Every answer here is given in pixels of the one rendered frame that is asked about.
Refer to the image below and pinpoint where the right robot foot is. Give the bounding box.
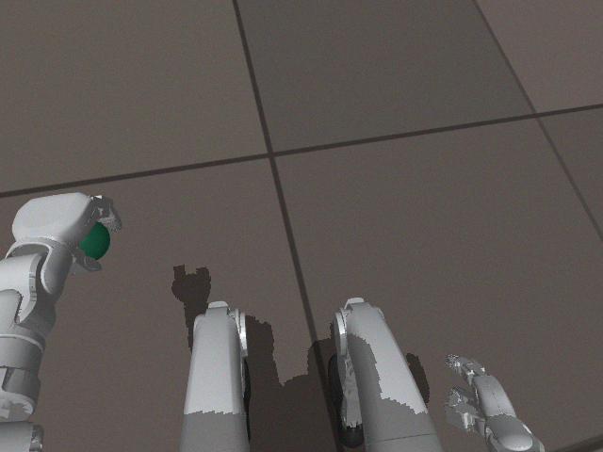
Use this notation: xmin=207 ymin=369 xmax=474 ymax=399
xmin=328 ymin=353 xmax=364 ymax=448

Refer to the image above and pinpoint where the ball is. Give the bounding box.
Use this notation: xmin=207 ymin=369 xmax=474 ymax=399
xmin=78 ymin=221 xmax=110 ymax=260

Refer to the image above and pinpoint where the right robot arm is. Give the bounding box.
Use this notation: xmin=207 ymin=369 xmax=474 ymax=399
xmin=484 ymin=414 xmax=545 ymax=452

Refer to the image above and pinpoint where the right robot hand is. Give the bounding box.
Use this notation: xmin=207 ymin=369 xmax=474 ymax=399
xmin=444 ymin=354 xmax=517 ymax=439

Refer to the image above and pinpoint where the left robot arm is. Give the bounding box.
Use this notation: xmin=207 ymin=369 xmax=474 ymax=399
xmin=0 ymin=237 xmax=73 ymax=452

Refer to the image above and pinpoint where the left robot hand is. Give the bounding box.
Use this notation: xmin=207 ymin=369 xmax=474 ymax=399
xmin=12 ymin=192 xmax=122 ymax=275

